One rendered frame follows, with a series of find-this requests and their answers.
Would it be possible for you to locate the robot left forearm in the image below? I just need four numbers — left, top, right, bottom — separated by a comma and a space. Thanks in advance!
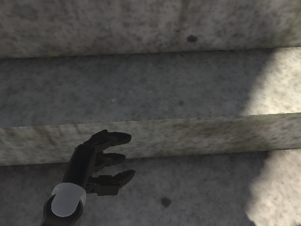
39, 183, 87, 226

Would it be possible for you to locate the left robot hand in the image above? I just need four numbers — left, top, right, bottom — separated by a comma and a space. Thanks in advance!
62, 129, 135, 196

